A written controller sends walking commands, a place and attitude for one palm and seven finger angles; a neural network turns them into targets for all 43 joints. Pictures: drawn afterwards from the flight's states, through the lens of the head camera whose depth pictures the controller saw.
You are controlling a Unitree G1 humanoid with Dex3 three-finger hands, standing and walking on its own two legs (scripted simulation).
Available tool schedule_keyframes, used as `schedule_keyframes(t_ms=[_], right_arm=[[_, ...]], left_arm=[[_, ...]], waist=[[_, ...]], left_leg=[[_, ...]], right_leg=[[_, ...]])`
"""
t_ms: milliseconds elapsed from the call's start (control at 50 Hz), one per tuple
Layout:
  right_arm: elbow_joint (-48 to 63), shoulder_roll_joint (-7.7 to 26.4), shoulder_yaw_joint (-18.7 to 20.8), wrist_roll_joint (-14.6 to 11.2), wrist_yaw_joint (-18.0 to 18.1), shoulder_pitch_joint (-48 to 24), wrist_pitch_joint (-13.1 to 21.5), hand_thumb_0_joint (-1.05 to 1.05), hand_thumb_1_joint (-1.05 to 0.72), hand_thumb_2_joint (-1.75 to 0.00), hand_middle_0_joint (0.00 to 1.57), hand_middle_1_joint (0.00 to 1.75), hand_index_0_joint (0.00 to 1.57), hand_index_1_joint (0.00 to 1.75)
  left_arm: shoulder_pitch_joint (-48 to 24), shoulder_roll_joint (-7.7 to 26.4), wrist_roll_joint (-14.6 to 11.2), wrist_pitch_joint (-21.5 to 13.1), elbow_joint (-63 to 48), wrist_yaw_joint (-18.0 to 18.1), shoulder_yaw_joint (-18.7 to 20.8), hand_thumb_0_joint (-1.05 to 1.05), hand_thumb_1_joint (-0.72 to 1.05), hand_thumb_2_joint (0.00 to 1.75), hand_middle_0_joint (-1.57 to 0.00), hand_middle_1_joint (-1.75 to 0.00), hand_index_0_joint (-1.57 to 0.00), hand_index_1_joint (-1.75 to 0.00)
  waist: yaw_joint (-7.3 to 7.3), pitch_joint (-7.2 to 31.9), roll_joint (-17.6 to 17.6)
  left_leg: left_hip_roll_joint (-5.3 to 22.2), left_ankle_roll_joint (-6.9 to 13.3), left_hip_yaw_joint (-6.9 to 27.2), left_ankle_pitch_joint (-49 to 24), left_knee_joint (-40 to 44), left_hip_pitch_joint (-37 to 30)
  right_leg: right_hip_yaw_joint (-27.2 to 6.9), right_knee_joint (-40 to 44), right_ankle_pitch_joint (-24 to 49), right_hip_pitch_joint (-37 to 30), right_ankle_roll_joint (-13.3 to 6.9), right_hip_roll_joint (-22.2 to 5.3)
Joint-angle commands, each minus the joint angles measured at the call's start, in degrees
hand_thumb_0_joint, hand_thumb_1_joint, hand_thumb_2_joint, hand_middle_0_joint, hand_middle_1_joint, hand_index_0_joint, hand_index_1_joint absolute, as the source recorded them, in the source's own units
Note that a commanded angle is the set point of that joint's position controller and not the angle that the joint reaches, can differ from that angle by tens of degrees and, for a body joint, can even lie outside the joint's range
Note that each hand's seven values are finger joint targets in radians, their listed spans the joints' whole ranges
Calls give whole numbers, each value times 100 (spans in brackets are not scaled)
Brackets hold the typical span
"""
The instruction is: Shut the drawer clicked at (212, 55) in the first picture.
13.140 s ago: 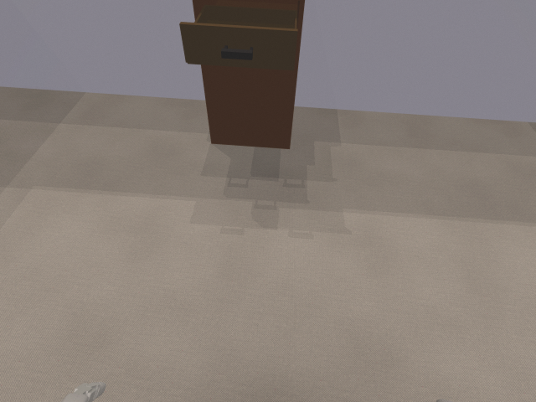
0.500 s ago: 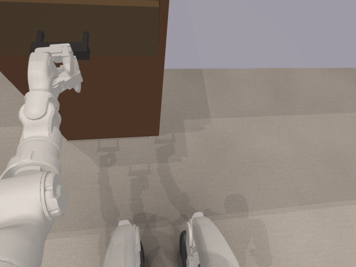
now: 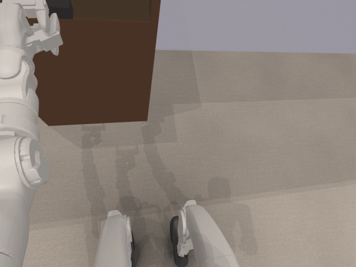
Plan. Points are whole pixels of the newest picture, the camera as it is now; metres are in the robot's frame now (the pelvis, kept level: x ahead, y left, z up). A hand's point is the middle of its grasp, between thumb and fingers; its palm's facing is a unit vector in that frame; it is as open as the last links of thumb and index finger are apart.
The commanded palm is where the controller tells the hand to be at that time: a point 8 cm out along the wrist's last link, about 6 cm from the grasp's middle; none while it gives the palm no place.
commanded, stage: push the drawer shut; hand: left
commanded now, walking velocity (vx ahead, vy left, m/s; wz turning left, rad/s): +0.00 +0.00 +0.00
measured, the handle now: out of the picture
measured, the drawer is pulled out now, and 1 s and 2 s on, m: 0.00 0.00 0.00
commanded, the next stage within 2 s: pull the fist back off the drawer in 0.18 s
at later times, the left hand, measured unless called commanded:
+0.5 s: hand (53, 29) +0.57 +0.18 +0.07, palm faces +0.00 -1.00 -0.06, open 3.4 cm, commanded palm +0.59 +0.18 +0.07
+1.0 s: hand (61, 32) +0.57 +0.16 +0.07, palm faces +0.01 -1.00 -0.03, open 3.2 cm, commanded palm +0.54 +0.20 +0.07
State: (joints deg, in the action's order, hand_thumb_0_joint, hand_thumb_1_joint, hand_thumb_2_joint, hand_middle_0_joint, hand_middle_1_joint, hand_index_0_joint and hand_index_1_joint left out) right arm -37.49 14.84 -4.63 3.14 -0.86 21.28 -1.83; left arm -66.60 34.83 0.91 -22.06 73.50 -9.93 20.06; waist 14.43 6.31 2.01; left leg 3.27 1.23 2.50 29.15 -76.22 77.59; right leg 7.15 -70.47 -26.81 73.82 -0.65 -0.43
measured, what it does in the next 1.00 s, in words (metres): stands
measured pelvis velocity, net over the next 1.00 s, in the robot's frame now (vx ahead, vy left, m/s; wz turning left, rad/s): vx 0.01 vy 0.00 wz -0.02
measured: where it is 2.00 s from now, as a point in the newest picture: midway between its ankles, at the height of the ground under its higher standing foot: (154, 256)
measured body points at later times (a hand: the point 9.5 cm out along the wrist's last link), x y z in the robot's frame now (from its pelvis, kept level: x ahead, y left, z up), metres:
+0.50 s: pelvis -0.01 +0.00 +0.00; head +0.18 +0.05 +0.40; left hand +0.57 +0.23 +0.08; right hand -0.04 -0.26 -0.09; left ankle +0.04 +0.10 -0.61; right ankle +0.05 -0.12 -0.61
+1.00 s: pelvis +0.01 +0.00 +0.02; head +0.19 +0.03 +0.43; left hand +0.56 +0.22 +0.08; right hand +0.01 -0.26 -0.09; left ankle +0.04 +0.10 -0.61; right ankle +0.05 -0.12 -0.61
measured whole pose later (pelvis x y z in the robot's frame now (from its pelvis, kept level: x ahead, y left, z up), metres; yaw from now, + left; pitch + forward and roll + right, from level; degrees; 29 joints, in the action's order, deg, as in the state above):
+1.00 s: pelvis +0.01 +0.00 +0.02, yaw -1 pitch +28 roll -5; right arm -35.5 14.7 -3.7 2.1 -2.6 20.8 -2.8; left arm -57.4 29.7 -1.2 -22.3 65.8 -8.7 22.5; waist 12.9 6.6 2.5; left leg 4.1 1.3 0.6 29.8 -72.7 71.6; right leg 5.0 -67.3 -26.8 69.1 -0.3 0.7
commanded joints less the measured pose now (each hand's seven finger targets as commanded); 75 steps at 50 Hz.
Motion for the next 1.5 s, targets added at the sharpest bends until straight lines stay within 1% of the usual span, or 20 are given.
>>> schedule_keyframes(t_ms=[0, 20, 80, 160, 260, 300, 460, 640, 720, 860, 880, 940, 960, 1060, 1100, 1140, 1160, 1220, 1360, 1480], right_arm=[[28, 1245, 410, 34, 123, 1263, 99, 0, -90, -90, 20, 30, 20, 30], [25, 1232, 401, 22, 123, 1247, 130, 0, -90, -90, 20, 30, 20, 30], [-1, 1277, 359, 12, 168, 1256, 223, 0, -90, -90, 20, 30, 20, 30], [-37, 1285, 343, -7, 186, 1216, 343, 0, -90, -90, 20, 30, 20, 30], [-82, 1316, 323, -11, 213, 1204, 478, 0, -90, -90, 20, 30, 20, 30], [-64, 1319, 316, -1, 214, 1229, 491, 0, -90, -90, 20, 30, 20, 30], [3, 1328, 349, 29, 129, 1269, 404, 0, -90, -90, 20, 30, 20, 30], [112, 1258, 423, 43, 11, 1315, 254, 0, -90, -90, 20, 30, 20, 30], [170, 1214, 446, -5, -31, 1234, 155, 0, -90, -90, 20, 30, 20, 30], [374, 1127, 518, -69, -93, 1119, -23, 0, -90, -90, 20, 30, 20, 30], [357, 1113, 521, -82, -89, 1079, -45, 0, -90, -90, 20, 30, 20, 30], [360, 1092, 518, -97, -74, 1079, -113, 0, -90, -90, 20, 30, 20, 30], [386, 1070, 527, -110, -81, 1055, -135, 0, -90, -90, 20, 30, 20, 30], [414, 1033, 609, -100, -94, 1061, -229, 0, -90, -90, 20, 30, 20, 30], [633, 1018, 670, -160, -133, 999, -283, 0, -90, -90, 20, 30, 20, 30], [780, 988, 716, -241, -152, 949, -329, 0, -90, -90, 20, 30, 20, 30], [859, 953, 727, -314, -152, 883, -356, 0, -90, -90, 20, 30, 20, 30], [979, 916, 756, -449, -91, 703, -352, 0, -90, -90, 20, 30, 20, 30], [1011, 792, 743, -537, 37, 302, -111, 0, -90, -90, 20, 30, 20, 30], [1222, 779, 701, -612, 92, -189, 16, 0, -90, -90, 20, 30, 20, 30]], left_arm=[[-4182, 1088, -76, -403, -1674, 265, -101, 0, 90, 90, -140, -160, -140, -160], [-4191, 875, -99, -357, -1584, 278, -250, 0, 90, 90, -140, -160, -140, -160], [-4293, 1194, -128, -348, -1592, 287, -104, 0, 90, 90, -140, -160, -140, -160], [-4336, 901, -130, -314, -1489, 292, -345, 0, 90, 90, -140, -160, -140, -160], [-4349, 943, -162, -286, -1453, 331, -330, 0, 90, 90, -140, -160, -140, -160], [-4344, 1140, -150, -288, -1485, 337, -206, 0, 90, 90, -140, -160, -140, -160], [-4122, 1015, -102, -246, -1303, 314, -158, 0, 90, 90, -140, -160, -140, -160], [-3647, 862, -117, -249, -1659, 211, -87, 0, 90, 90, -140, -160, -140, -160], [-3120, 815, -214, -219, -1738, 179, 18, 0, 90, 90, -140, -160, -140, -160], [-1762, 862, -345, -405, -2130, 151, 367, 0, 90, 90, -140, -160, -140, -160], [-1867, 818, -363, -427, -2197, 153, 300, 0, 90, 90, -140, -160, -140, -160], [-1666, 983, -305, -467, -2028, 171, 435, 0, 90, 90, -140, -160, -140, -160], [-1572, 807, -299, -471, -1947, 164, 324, 0, 90, 90, -140, -160, -140, -160], [-1253, 589, -420, -661, -2302, 88, 320, 0, 90, 90, -140, -160, -140, -160], [-394, 626, -551, -671, -2941, 35, 480, 0, 90, 90, -140, -160, -140, -160], [380, 452, -679, -537, -3553, -33, 374, 0, 90, 90, -140, -160, -140, -160], [845, 363, -765, -416, -3847, -73, 331, 0, 90, 90, -140, -160, -140, -160], [1412, 39, -1028, -86, -4561, -66, 128, 0, 90, 90, -140, -160, -140, -160], [2879, -657, -1267, -82, -5578, 27, -370, 0, 90, 90, -140, -160, -140, -160], [3823, -782, -1451, 183, -6003, -264, -510, 0, 90, 90, -140, -160, -140, -160]], waist=[[636, 3320, 1829], [721, 3238, 1739], [719, 3274, 1740], [792, 3126, 1890], [820, 3092, 1861], [783, 3126, 1798], [713, 2985, 1600], [409, 3404, 1784], [293, 3361, 1367], [-154, 3625, 1120], [-54, 3445, 1031], [-103, 3052, 838], [-84, 3016, 844], [-190, 3429, 878], [-574, 3945, 1043], [-691, 4205, 970], [-790, 4114, 890], [-772, 3505, 336], [-843, 2497, 498], [-990, 1839, 408]], left_leg=[[-74, 31, 607, -995, 1039, -3444], [-85, 52, 597, -851, 1047, -3370], [-81, 69, 562, -728, 1059, -3216], [-42, 40, 670, -437, 1189, -3340], [-25, 46, 695, -252, 1236, -3280], [-44, 58, 631, -303, 1185, -3145], [-60, 51, 694, -248, 1168, -3043], [-75, 14, 670, -850, 1122, -3452], [-101, 54, 468, -944, 1086, -3164], [-108, 30, 288, -1747, 1177, -3390], [-95, 47, 251, -1736, 1182, -3304], [-117, 79, 148, -1681, 1169, -2968], [-129, 74, 126, -1681, 1180, -2970], [-126, 33, 124, -2599, 1141, -3520], [-161, -7, 44, -3075, 1353, -3982], [-164, -6, 13, -3586, 1537, -4404], [-161, -10, -35, -3724, 1661, -4443], [-186, 45, -142, -3298, 2043, -4298], [-188, 24, -240, -3472, 2625, -4951], [-195, 3, -198, -3303, 3059, -5236]], right_leg=[[-332, 911, 442, -419, -109, 310], [-343, 958, 381, -391, -92, 319], [-376, 987, 316, -521, -86, 312], [-329, 976, 193, -221, -98, 308], [-334, 994, 121, -189, -85, 293], [-355, 993, 146, -349, -85, 292], [-311, 928, 121, -279, -106, 278], [-289, 857, 396, -486, -140, 276], [-355, 999, 452, -974, -98, 299], [-398, 1064, 1001, -1758, -100, 325], [-412, 1100, 1050, -1771, -73, 324], [-480, 1129, 1129, -1965, -66, 328], [-476, 1134, 1146, -1948, -59, 328], [-458, 1024, 1933, -2144, -63, 319], [-478, 1129, 2357, -2767, -81, 326], [-469, 1271, 2825, -3228, -73, 348], [-472, 1396, 2995, -3467, -55, 348], [-463, 1793, 3083, -4002, -1, 364], [-424, 2304, 3129, -4312, 4, 324], [-340, 2622, 2933, -4625, -36, 277]])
